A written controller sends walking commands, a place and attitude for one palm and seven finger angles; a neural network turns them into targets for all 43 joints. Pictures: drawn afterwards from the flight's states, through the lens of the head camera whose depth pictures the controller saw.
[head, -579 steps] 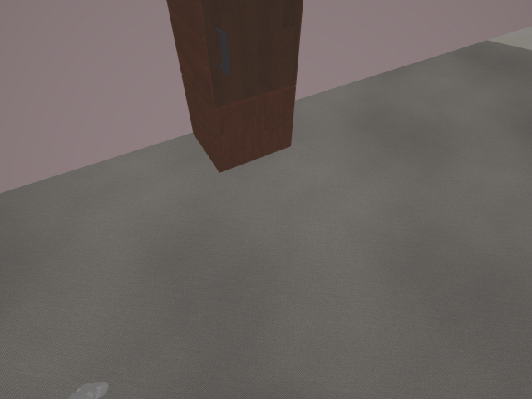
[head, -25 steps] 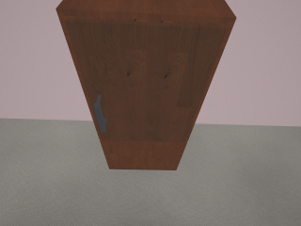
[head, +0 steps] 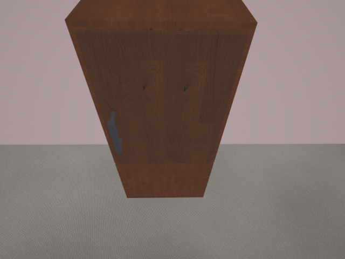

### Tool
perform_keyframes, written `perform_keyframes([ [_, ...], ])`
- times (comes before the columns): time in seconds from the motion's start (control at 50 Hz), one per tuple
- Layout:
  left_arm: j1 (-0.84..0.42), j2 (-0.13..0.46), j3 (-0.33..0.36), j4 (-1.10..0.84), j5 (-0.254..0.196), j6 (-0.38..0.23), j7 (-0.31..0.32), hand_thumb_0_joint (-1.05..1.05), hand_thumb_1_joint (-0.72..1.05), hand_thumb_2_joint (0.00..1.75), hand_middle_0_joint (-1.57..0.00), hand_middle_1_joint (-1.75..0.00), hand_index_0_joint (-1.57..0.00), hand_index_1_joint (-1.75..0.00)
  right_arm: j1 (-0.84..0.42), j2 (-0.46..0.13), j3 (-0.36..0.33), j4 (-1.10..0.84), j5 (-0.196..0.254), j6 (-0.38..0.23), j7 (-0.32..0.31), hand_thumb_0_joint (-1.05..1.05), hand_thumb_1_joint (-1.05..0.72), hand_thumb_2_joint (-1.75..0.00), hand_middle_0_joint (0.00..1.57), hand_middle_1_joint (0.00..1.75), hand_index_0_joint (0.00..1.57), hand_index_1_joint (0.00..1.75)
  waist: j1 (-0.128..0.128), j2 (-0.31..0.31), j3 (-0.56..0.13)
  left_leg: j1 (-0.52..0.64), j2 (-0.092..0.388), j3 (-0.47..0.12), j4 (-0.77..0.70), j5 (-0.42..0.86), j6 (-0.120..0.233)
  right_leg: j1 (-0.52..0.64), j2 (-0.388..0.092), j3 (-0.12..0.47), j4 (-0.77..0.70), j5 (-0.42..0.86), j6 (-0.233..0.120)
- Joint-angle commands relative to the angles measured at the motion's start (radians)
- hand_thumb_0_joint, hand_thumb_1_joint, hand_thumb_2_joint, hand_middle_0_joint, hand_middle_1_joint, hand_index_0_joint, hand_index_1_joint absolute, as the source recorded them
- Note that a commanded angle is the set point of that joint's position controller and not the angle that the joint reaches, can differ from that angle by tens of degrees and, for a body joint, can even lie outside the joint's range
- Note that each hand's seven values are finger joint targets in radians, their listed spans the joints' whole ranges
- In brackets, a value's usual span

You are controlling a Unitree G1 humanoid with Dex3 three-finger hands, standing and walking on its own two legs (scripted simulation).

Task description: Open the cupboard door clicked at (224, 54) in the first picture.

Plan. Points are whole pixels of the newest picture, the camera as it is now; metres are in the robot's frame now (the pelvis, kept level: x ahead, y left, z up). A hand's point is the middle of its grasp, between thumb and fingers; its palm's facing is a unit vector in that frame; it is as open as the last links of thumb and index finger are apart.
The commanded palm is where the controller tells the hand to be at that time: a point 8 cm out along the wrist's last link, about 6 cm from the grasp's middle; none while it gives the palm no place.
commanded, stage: come to a stop and stand still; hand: left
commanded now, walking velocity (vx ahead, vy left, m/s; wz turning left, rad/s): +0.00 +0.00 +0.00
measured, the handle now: (116, 133) +0.52 +0.24 -0.09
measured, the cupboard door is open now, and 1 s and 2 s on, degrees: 0 0 0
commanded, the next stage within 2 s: look again from close up in 1.08 s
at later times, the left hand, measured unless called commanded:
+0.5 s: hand out of the picture +0.05 +0.19 -0.17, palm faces -0.01 -0.97 -0.23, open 7.3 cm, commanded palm none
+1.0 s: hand out of the picture +0.08 +0.18 -0.17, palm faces +0.00 -0.97 -0.23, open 7.4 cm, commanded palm none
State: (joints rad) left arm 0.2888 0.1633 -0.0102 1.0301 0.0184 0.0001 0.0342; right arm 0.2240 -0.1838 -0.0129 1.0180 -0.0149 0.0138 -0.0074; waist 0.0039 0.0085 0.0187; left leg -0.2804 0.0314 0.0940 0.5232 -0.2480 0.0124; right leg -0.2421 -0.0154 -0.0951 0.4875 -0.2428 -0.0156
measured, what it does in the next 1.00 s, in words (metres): shifts its weight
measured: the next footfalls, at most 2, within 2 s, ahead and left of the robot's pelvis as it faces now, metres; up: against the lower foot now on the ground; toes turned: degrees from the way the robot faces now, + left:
none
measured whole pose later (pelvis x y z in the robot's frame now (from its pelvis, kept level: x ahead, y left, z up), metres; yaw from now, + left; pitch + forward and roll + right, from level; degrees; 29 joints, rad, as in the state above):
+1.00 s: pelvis +0.05 -0.01 +0.01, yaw +0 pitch +0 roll +1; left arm 0.22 0.20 -0.01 1.11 0.01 -0.02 0.02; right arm 0.18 -0.19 0.01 1.12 -0.01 -0.03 -0.02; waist 0.01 -0.01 0.03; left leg -0.14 0.01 0.10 0.40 -0.26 0.01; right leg -0.13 -0.02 -0.08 0.43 -0.29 -0.01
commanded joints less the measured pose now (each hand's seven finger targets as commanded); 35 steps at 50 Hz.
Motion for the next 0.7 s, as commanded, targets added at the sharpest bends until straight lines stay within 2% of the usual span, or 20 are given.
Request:
perform_keyframes([
  [0.0,-0.038,0.164,0.032,-0.094,0.002,-0.032,0.011,0.00,0.90,0.90,-0.20,-0.30,-0.20,-0.30,0.132,-0.055,-0.008,-0.067,-0.010,-0.020,0.011,0.00,-0.90,-0.90,0.20,0.30,0.20,0.30,-0.063,0.068,0.014,0.049,0.041,-0.074,-0.027,-0.051,0.002,-0.170,-0.143,0.141,-0.124,-0.259,-0.073],
  [0.04,-0.002,0.131,0.028,-0.076,-0.001,-0.025,0.005,0.00,0.90,0.90,-0.20,-0.30,-0.20,-0.30,0.101,-0.086,-0.006,-0.084,-0.010,-0.032,0.005,0.00,-0.90,-0.90,0.20,0.30,0.20,0.30,-0.028,0.105,0.044,-0.053,0.084,-0.174,-0.159,-0.135,0.035,-0.094,-0.072,0.092,-0.046,-0.192,-0.041],
  [0.06,0.020,0.118,0.025,-0.066,-0.001,-0.022,0.002,0.00,0.90,0.90,-0.20,-0.30,-0.20,-0.30,0.085,-0.101,-0.006,-0.088,-0.008,-0.035,0.002,0.00,-0.90,-0.90,0.20,0.30,0.20,0.30,-0.012,0.090,0.052,-0.090,0.098,-0.200,-0.201,-0.180,0.046,-0.050,-0.057,0.077,-0.027,-0.151,-0.033],
  [0.08,0.037,0.108,0.021,-0.053,0.000,-0.022,0.001,0.00,0.90,0.90,-0.20,-0.30,-0.20,-0.30,0.076,-0.110,-0.006,-0.090,-0.006,-0.037,0.000,0.00,-0.90,-0.90,0.20,0.30,0.20,0.30,0.001,0.064,0.051,-0.102,0.103,-0.208,-0.223,-0.183,0.052,-0.015,-0.055,0.071,-0.018,-0.109,-0.029],
  [0.12,0.042,0.107,0.019,-0.039,-0.001,-0.026,-0.002,0.00,0.90,0.90,-0.20,-0.30,-0.20,-0.30,0.079,-0.112,-0.001,-0.076,-0.005,-0.048,-0.004,0.00,-0.90,-0.90,0.20,0.30,0.20,0.30,0.009,0.019,0.039,-0.084,0.098,-0.192,-0.220,-0.093,0.055,0.030,-0.066,0.075,-0.025,-0.041,-0.027],
  [0.18,0.038,0.105,0.016,-0.022,-0.006,-0.030,0.000,0.00,0.90,0.90,-0.20,-0.30,-0.20,-0.30,0.102,-0.102,0.006,-0.045,-0.002,-0.051,-0.006,0.00,-0.90,-0.90,0.20,0.30,0.20,0.30,0.001,-0.036,0.011,-0.010,0.082,-0.151,-0.187,0.001,0.046,0.031,-0.089,0.099,-0.059,-0.006,-0.024],
  [0.26,0.022,0.113,0.015,-0.010,-0.009,-0.032,0.002,0.00,0.90,0.90,-0.20,-0.30,-0.20,-0.30,0.115,-0.091,0.012,-0.003,-0.001,-0.053,-0.008,0.00,-0.90,-0.90,0.20,0.30,0.20,0.30,-0.003,-0.045,0.018,0.029,0.076,-0.129,-0.176,0.073,0.039,0.032,-0.100,0.103,-0.073,0.029,-0.022],
  [0.36,0.015,0.114,0.016,0.007,-0.008,-0.032,0.004,0.00,0.90,0.90,-0.20,-0.30,-0.20,-0.30,0.106,-0.083,0.014,0.036,0.000,-0.053,-0.010,0.00,-0.90,-0.90,0.20,0.30,0.20,0.30,-0.002,-0.042,0.023,0.057,0.077,-0.118,-0.177,0.112,0.034,0.036,-0.102,0.106,-0.080,0.062,-0.020],
  [0.44,0.013,0.124,0.019,0.020,-0.007,-0.034,0.005,0.00,0.90,0.90,-0.20,-0.30,-0.20,-0.30,0.089,-0.087,0.013,0.054,0.000,-0.057,-0.013,0.00,-0.90,-0.90,0.20,0.30,0.20,0.30,0.000,-0.022,-0.008,0.095,0.080,-0.107,-0.165,0.183,0.033,0.061,-0.108,0.109,-0.076,0.136,-0.020],
  [0.5,0.003,0.123,0.020,0.030,-0.005,-0.032,0.005,0.00,0.90,0.90,-0.20,-0.30,-0.20,-0.30,0.076,-0.082,0.011,0.067,0.000,-0.056,-0.015,0.00,-0.90,-0.90,0.20,0.30,0.20,0.30,-0.001,-0.011,0.016,0.094,0.083,-0.105,-0.174,0.178,0.031,0.056,-0.106,0.107,-0.086,0.137,-0.020],
  [0.68,-0.008,0.145,0.025,0.043,-0.004,-0.036,0.003,0.00,0.90,0.90,-0.20,-0.30,-0.20,-0.30,0.036,-0.108,0.006,0.072,0.001,-0.056,-0.020,0.00,-0.90,-0.90,0.20,0.30,0.20,0.30,-0.001,-0.012,-0.029,0.148,0.088,-0.097,-0.156,0.250,0.025,0.086,-0.117,0.112,-0.090,0.243,-0.021],
])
